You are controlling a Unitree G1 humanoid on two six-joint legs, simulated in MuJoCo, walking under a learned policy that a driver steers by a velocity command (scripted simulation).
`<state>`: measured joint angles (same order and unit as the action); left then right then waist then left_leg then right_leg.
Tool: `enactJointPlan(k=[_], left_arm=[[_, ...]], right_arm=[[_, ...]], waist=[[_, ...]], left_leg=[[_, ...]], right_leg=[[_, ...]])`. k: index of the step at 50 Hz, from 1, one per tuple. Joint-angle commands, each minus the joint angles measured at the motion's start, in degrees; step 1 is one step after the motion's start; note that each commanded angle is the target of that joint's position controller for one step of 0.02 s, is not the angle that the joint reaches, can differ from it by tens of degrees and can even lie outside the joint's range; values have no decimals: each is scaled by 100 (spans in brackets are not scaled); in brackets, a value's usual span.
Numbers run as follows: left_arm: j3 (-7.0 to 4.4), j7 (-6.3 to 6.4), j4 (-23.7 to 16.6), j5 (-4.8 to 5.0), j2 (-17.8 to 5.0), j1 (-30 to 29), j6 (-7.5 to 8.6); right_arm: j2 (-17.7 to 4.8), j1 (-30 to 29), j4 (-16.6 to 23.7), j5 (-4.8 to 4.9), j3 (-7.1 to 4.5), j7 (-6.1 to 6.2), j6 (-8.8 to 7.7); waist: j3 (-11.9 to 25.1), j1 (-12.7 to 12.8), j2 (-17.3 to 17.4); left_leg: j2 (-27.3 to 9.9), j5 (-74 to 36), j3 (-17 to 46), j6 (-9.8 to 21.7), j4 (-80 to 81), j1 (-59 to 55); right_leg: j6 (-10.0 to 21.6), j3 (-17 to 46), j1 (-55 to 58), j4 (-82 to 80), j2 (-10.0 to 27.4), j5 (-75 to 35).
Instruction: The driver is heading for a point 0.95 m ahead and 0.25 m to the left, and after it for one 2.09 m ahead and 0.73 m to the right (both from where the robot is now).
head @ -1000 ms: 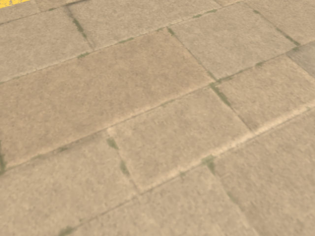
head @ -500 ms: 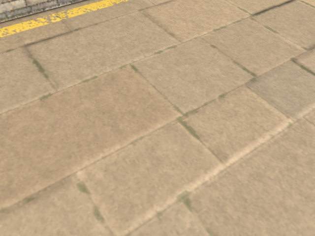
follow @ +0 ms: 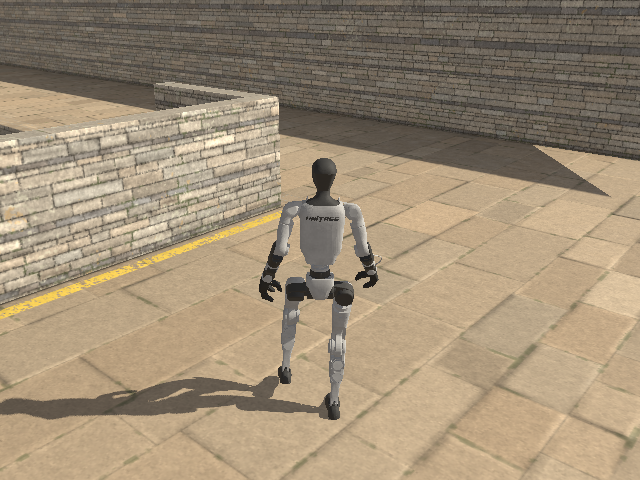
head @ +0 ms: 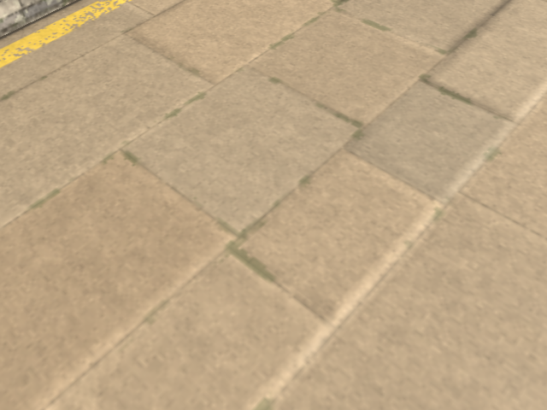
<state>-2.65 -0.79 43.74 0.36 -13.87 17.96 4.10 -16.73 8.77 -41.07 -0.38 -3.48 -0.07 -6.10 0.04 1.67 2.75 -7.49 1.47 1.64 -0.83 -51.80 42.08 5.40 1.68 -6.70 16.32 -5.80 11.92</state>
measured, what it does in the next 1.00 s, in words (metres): walks ahead, turning left: left foot, then right foot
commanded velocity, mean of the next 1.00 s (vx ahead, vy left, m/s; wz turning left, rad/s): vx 0.50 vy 0.00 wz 0.44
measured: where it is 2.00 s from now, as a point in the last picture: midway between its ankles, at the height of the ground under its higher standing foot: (178, 220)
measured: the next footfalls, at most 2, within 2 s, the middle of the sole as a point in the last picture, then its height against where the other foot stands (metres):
left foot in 0.24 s outside the picture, level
right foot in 0.72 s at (321, 356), level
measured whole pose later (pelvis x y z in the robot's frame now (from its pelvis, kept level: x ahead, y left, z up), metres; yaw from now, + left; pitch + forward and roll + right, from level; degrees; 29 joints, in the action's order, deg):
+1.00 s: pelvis +0.57 +0.06 +0.00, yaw +31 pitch +2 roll -1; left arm -3.6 -0.1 45.4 -0.6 -15.3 19.8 5.5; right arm -18.0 11.5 -35.8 1.3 -4.1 -0.6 -1.1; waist -0.5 3.7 3.3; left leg -4.3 9.8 4.4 -0.7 -60.2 40.6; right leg 1.5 -6.3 -6.0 17.8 -0.9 13.4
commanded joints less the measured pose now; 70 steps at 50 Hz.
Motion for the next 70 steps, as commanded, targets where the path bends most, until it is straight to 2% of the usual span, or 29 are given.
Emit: enactJointPlan(k=[1, 8, 10, 12, 13, 14, 15, 16, 18, 22, 27, 32, 35, 36, 37, 38, 39, 40, 43, 52, 57, 59, 61, 62, 63, 64, 65, 67, 70], left_arm=[[-199, 84, -224, -1, -905, -12, 117], [-242, 120, 85, -12, -1070, 229, 34], [-275, 178, 33, -42, -1201, 105, -33], [-268, 236, -80, -61, -1282, -120, -131], [-161, 259, -233, -195, -1052, 70, -74], [47, 138, -279, -162, -386, 677, 59], [-42, 15, -349, -27, -974, 289, 274], [-62, -44, -618, 178, -1082, -358, 376], [-58, -4, -753, -39, -981, -749, 412], [-35, 84, -748, -153, -779, -393, 189], [80, 96, -961, -123, -518, -1427, 175], [-84, 12, -1090, 7, -831, -1761, 296], [-277, 46, -909, -17, -1079, -804, 374], [-375, 102, -842, -102, -1414, 76, 385], [-492, 66, -615, -162, -1890, 513, 297], [-411, 42, -691, -57, -1356, 395, 278], [-320, 68, -726, -28, -1034, 219, 245], [-259, 69, -752, -72, -914, -45, 215], [-185, 79, -626, -108, -680, -352, 215], [-300, 120, -81, -58, -1098, -160, 185], [-319, 74, 278, 100, -1282, 318, 67], [-335, 72, 393, 181, -1426, 353, 2], [-284, 99, 487, 213, -1436, 284, -56], [-158, 98, 361, 90, -1168, 272, -10], [100, 5, 204, 4, -371, 981, 105], [-86, -13, 311, 193, -1061, 454, 210], [-164, -11, 56, 335, -1218, -90, 225], [-163, 48, 55, 147, -1036, -300, 154], [-151, 59, 229, 165, -678, 178, -113]], right_arm=[[-140, -402, 329, 67, 34, -89, -58], [-220, -1019, 698, 171, 49, -383, -98], [-385, -597, 670, 142, -29, -398, -65], [-801, 747, 424, 120, -237, -334, -21], [-1269, 1575, 340, 69, -353, -246, 33], [-1378, 1686, 331, 145, -384, -247, 20], [-914, 1722, 303, 173, -277, -212, 66], [-770, 1414, 413, 128, -231, -162, 102], [-629, 770, 577, 85, -177, -149, 107], [-682, 504, 644, 80, -177, -71, 115], [-884, 849, 480, 170, -240, 50, 225], [-841, 1155, 380, 203, -236, 60, 327], [-508, 984, 480, 156, -143, 58, 338], [-96, 1020, 589, 81, -4, 40, 306], [34, 1741, 793, 248, 65, 35, 241], [-591, 1640, 629, 312, -57, 66, 252], [-854, 1045, 687, 246, -140, 66, 297], [-780, 785, 730, 166, -146, 69, 331], [-511, 681, 802, 194, -152, -15, 386], [-156, -316, 1018, 163, -23, -174, 383], [-64, -1014, 1299, 194, 39, -320, 310], [-225, -888, 1344, 141, -34, -328, 288], [-671, 564, 936, 98, -283, -251, 276], [-1108, 1585, 711, 27, -429, -136, 316], [-1620, 1641, 699, -23, -461, -89, 297], [-1069, 1804, 726, -28, -348, -87, 270], [-892, 1480, 628, -22, -263, -91, 234], [-474, 779, 563, 25, -152, -128, 167], [-284, 436, 441, -21, -148, -139, -17]], waist=[[-154, 128, -612], [-377, 256, -508], [70, -8, -719], [837, -762, -727], [1576, -953, 58], [2283, -567, 1543], [2289, -839, 727], [1437, -827, 335], [479, -374, -694], [167, 7, -206], [94, -437, 85], [213, -513, 349], [537, 63, 448], [1239, 394, -311], [1708, 48, -2268], [1271, 217, -1593], [641, 359, -1048], [333, 264, -682], [-55, -7, -960], [-256, 211, -682], [-542, 356, -625], [-383, 89, -772], [475, -798, -794], [1265, -1204, -366], [2226, -636, 1153], [2450, -1074, 467], [1397, -952, 441], [535, -488, 195], [273, -76, 237]], left_leg=[[150, -1184, -252, 87, 1174, -417], [540, -537, -240, 570, 2102, -48], [903, 102, -537, 767, 1984, -724], [1208, 48, -629, 1086, 2248, -2576], [128, -457, 847, 1562, 2048, -4547], [-1217, 633, 4112, 2790, 2728, -6568], [-1047, 1586, 4392, 2463, 3268, -6624], [-901, 1686, 3599, 2150, 3359, -5927], [-501, 544, 2673, 1930, 3632, -4183], [-78, -521, 1834, 1957, 3941, -2765], [411, 89, 1261, 1508, 3736, -2179], [154, 933, 2113, 1281, 3068, -2908], [434, 994, 2123, 904, 2005, -2685], [835, 1820, 1510, 637, 312, -1986], [1368, 3425, 792, 347, -1357, -63], [898, 3029, 887, 231, -2164, 621], [733, 2477, 798, 196, -2391, 743], [567, 2047, 682, 164, -2301, 528], [260, 1501, 538, 125, -1819, 36], [205, -183, 129, 56, 345, 69], [436, 227, -236, 365, 1463, -336], [704, 820, -454, 595, 1778, -960], [1002, 326, -653, 916, 2355, -3180], [60, -86, 407, 1217, 2030, -5179], [-1672, 566, 3333, 2168, 2494, -6881], [-1670, 852, 3737, 2048, 3035, -6558], [-1441, 450, 2628, 1745, 3149, -5802], [-931, -139, 1406, 1436, 3480, -4360], [-750, -175, 634, 1390, 4156, -3394]], right_leg=[[584, 264, -250, -678, 1282, -2144], [431, 21, 1243, -258, 1863, -2996], [301, -156, 1513, 509, 1827, -5139], [79, -446, 1077, 2486, 1560, -6134], [-130, -574, -438, 4386, 1269, -4113], [-660, -96, -2905, 6679, -86, 1473], [-482, 773, -3572, 6964, 215, 1602], [-416, 755, -3869, 6735, 524, 1253], [-404, 550, -3493, 5579, 923, 812], [-762, 274, -2812, 4421, 1101, 618], [-980, 76, -2140, 2275, 741, -1326], [-814, 310, -1787, 1345, 517, -1049], [-367, 404, -317, 948, 815, -652], [41, 1456, 1048, 881, 1909, -244], [1004, 4205, 2434, 300, 3097, 1161], [966, 4531, 2170, 56, 3073, 2362], [700, 3551, 1608, 50, 2798, 2059], [535, 2756, 1000, -6, 2508, 1205], [387, 1395, 98, -379, 1980, -111], [359, -336, 400, -615, 1948, -1702], [343, -553, 858, -530, 2188, -2095], [322, -558, 1052, -35, 2257, -3698], [115, -796, 619, 1637, 1961, -4901], [-98, -789, -821, 3333, 1680, -3107], [-439, -368, -2944, 5448, 614, 2001], [-407, 629, -3288, 6046, 638, 2192], [-390, 499, -3692, 6064, 875, 1740], [-467, 327, -3383, 5420, 1279, 906], [-576, 369, -2695, 5186, 1419, 314]])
